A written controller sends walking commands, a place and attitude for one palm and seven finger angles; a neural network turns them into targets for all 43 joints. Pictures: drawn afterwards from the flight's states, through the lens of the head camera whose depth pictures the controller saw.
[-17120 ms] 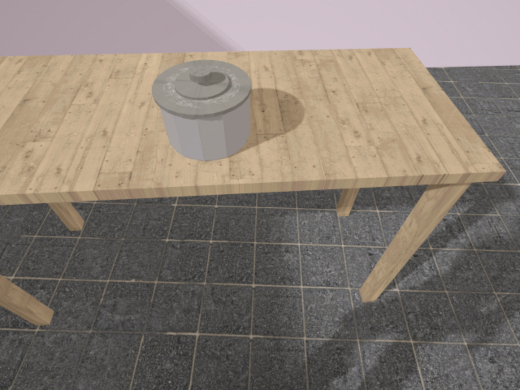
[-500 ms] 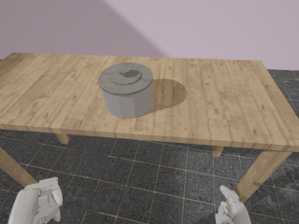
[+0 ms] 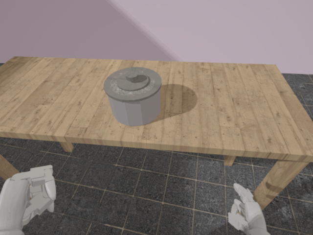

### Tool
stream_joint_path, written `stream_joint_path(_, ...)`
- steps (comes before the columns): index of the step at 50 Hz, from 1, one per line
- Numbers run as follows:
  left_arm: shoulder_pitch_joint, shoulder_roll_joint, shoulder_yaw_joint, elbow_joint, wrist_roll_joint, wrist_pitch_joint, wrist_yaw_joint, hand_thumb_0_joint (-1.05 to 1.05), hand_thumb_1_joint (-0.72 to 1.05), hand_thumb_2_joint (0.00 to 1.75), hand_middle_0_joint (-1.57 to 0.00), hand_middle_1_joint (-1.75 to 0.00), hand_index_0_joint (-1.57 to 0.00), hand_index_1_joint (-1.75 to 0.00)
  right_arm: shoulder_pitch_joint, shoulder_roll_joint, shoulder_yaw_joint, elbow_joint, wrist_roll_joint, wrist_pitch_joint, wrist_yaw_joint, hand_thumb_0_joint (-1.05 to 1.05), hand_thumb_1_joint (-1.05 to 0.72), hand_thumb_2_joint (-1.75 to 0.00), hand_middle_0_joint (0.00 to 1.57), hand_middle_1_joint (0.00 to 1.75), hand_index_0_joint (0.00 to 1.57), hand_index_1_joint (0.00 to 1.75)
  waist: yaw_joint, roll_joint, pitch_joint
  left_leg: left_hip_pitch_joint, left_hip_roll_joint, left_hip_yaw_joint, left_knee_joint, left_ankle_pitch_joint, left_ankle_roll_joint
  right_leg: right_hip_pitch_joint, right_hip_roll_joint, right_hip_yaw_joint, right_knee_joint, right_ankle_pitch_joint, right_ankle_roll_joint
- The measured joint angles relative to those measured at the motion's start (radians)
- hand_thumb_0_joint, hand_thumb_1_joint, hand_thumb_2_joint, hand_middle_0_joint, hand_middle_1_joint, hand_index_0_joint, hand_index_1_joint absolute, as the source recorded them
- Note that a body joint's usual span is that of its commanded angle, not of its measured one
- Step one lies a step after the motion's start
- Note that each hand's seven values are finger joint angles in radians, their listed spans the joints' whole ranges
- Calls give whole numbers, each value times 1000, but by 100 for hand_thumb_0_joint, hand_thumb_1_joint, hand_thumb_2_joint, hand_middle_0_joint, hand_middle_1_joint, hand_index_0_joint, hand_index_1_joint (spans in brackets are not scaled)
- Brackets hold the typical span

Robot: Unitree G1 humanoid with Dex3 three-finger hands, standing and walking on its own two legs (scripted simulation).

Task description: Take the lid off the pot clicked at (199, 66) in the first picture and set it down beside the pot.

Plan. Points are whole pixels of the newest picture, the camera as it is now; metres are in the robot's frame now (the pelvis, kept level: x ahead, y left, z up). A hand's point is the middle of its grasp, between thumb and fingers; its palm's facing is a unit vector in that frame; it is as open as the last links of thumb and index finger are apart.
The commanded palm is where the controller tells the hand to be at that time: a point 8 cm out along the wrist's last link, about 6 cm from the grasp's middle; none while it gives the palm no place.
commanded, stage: raise the hand higher, near the body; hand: left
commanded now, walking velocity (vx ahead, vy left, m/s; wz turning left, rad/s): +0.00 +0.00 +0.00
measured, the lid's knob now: (132, 75) +0.53 +0.15 +0.15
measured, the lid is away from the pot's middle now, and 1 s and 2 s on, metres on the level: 0.00 0.00 0.00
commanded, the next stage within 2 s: reach forward and open the fingers in 0.24 s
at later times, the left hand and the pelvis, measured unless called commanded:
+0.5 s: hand (43, 176) +0.17 +0.24 +0.15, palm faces +0.26 -0.44 -0.86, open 3.0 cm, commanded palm +0.13 +0.27 +0.20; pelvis -0.02 +0.01 -0.01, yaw +0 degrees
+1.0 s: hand (32, 160) +0.19 +0.28 +0.17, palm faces -0.07 -0.05 -1.00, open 6.0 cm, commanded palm +0.17 +0.27 +0.24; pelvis -0.06 +0.01 -0.01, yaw +2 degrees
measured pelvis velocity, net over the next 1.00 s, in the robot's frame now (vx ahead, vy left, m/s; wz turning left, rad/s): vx -0.06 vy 0.01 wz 0.04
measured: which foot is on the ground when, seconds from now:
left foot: down 0.00-1.00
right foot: down 0.00-1.00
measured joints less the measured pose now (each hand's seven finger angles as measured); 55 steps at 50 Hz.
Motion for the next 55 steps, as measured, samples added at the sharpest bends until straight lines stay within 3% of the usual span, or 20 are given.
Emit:
stream_joint_path(18,-108,16,47,-58,-15,-32,7,2,89,90,-131,-150,-131,-150,25,5,21,18,-5,5,12,1,-91,-90,21,30,20,30,-4,12,20,-1,5,1,7,7,4,0,4,3,3,11,2)
stream_joint_path(20,-128,59,32,-87,160,16,25,2,89,90,-131,-150,-131,-150,35,-8,23,4,-11,31,21,1,-91,-90,21,30,20,30,2,13,1,-34,4,0,26,5,5,-39,2,1,36,1,3)
stream_joint_path(25,-167,183,-5,-132,463,127,19,2,83,94,-129,-144,-129,-143,1,-45,13,-27,-5,125,55,1,-91,-90,21,30,20,30,3,44,-3,-107,0,-5,73,1,10,-126,-5,-2,119,-25,4)
stream_joint_path(29,-206,291,-30,-97,626,183,-38,1,74,99,-127,-134,-127,-134,-30,-66,8,-33,10,179,61,1,-91,-90,20,30,20,30,9,74,-13,-147,-1,-11,95,5,14,-167,-7,-7,153,-30,7)
stream_joint_path(32,-278,332,-57,-33,690,202,-103,1,65,104,-125,-125,-125,-125,-45,-77,7,-21,28,187,63,1,-91,-90,20,30,20,30,15,95,-24,-159,-5,-21,99,11,17,-175,-10,-18,159,-29,9)
stream_joint_path(39,-447,345,-134,64,719,199,-262,1,43,118,-118,-102,-118,-102,-69,-79,21,-7,44,169,56,1,-91,-90,20,30,20,30,13,111,-28,-134,-18,-37,68,39,23,-148,-18,-36,139,-13,13)
stream_joint_path(43,-540,387,-148,114,735,176,-331,1,30,126,-114,-88,-114,-88,-87,-71,35,-4,42,166,54,1,-91,-90,20,30,20,30,7,103,-15,-119,-17,-38,49,57,22,-137,-15,-37,128,1,11)
stream_joint_path(50,-674,390,-146,193,729,195,-410,0,8,141,-106,-63,-106,-63,-88,-78,38,-15,45,168,69,1,-91,-90,20,30,20,30,-2,101,7,-112,-15,-38,21,87,24,-138,-12,-37,113,25,11)
stream_joint_path(55,-733,396,-180,205,742,174,-440,0,-8,151,-101,-46,-101,-45,-73,-86,36,-3,40,162,68,1,-91,-90,20,30,20,30,1,96,15,-111,-18,-36,16,95,29,-140,-15,-35,116,30,14)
